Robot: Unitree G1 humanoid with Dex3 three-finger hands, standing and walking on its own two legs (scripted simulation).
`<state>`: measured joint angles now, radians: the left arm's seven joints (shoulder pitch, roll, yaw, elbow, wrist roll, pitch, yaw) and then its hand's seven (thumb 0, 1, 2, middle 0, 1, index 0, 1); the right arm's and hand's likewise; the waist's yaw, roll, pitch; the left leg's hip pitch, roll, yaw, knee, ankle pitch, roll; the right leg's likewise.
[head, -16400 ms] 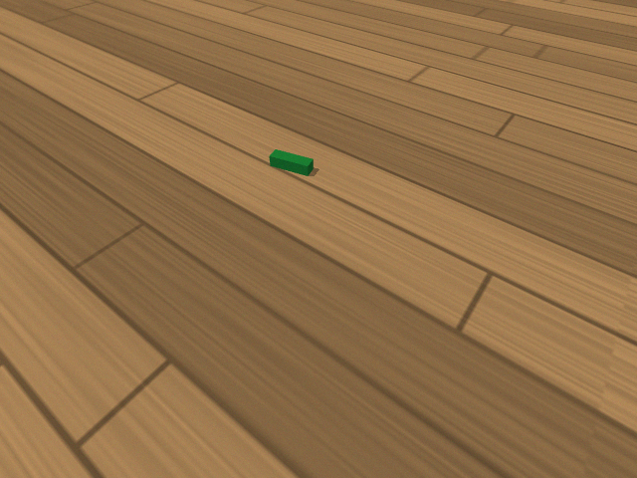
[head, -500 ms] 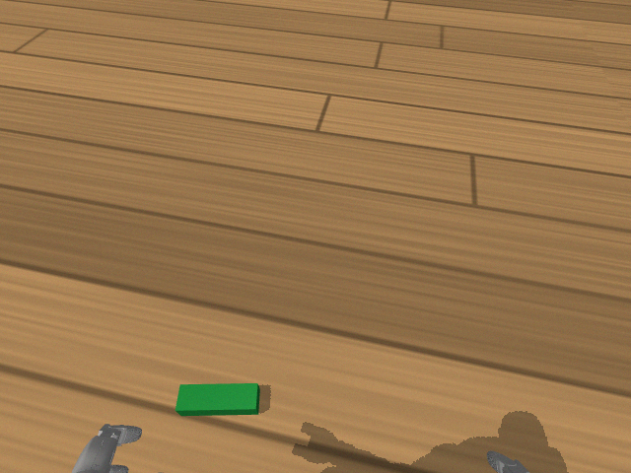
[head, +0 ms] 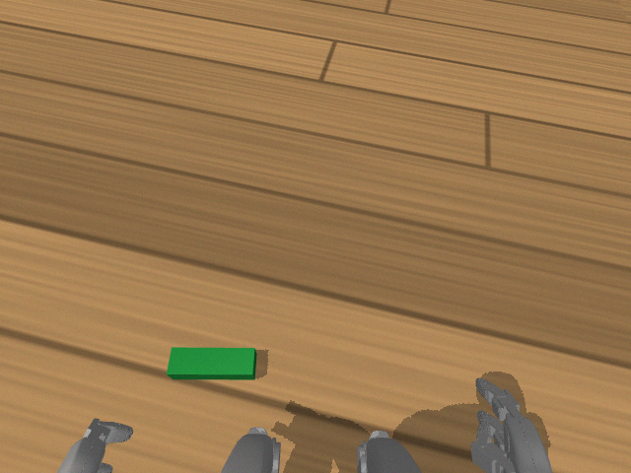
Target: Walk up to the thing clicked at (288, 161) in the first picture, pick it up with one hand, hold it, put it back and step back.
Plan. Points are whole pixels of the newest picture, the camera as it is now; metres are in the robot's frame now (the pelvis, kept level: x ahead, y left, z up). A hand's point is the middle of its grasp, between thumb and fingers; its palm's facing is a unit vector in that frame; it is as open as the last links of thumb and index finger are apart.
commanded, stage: rise first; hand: left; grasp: from above
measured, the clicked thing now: (213, 363) +0.41 +0.27 -0.64
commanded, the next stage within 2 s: approach in 1.94 s
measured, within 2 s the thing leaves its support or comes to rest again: neither
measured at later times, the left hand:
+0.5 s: hand (146, 435) +0.21 +0.29 -0.29, palm faces -0.44 -0.52 -0.73, open 14.0 cm
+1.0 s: hand (169, 393) +0.30 +0.31 -0.43, palm faces -0.49 -0.17 -0.86, open 14.1 cm
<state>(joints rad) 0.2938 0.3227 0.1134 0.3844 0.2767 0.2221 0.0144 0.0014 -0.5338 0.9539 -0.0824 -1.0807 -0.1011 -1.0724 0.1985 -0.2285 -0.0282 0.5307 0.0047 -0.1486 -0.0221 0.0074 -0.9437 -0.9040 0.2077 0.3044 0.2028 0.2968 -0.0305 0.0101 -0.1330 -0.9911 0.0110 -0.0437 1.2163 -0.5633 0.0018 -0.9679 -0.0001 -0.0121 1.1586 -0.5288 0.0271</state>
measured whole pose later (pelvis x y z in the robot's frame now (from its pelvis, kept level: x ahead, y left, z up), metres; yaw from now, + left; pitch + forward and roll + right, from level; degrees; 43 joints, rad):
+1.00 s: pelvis -0.09 +0.00 -0.29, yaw -4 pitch +33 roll -7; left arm -0.57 0.70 0.20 1.09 1.08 -0.36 0.21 0.00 -0.54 1.05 -0.07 -1.01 -0.07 -1.02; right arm 0.15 -0.28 -0.03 0.75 -0.07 -0.06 0.09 0.00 -0.90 -0.89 0.21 0.30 0.20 0.30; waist -0.09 0.00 -0.11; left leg -2.14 -0.01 -0.11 2.24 -0.68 -0.01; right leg -2.10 0.01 -0.05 2.16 -0.64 0.04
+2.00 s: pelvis -0.08 +0.00 -0.35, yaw -6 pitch +33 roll -9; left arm -0.81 0.81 0.20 1.39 1.32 -0.36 0.42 0.00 -0.53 1.01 -0.07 -1.02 -0.08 -1.03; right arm 0.10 -0.27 0.03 0.77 -0.17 -0.02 0.15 0.00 -0.91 -0.90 0.21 0.30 0.20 0.30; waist -0.18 -0.03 -0.06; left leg -2.31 -0.03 -0.14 2.44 -0.72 -0.01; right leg -2.25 0.02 -0.07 2.33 -0.67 0.05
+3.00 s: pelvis -0.08 +0.00 -0.35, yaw -6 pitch +33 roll -9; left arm -0.87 0.79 0.11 1.37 1.33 -0.34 0.47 0.00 -0.53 1.02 -0.08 -1.05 -0.09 -1.06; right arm 0.10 -0.28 0.05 0.75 -0.16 -0.03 0.15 0.00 -0.91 -0.89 0.21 0.30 0.20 0.30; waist -0.21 -0.04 -0.06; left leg -2.32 -0.03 -0.14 2.45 -0.71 -0.01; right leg -2.25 0.01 -0.07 2.33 -0.67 0.05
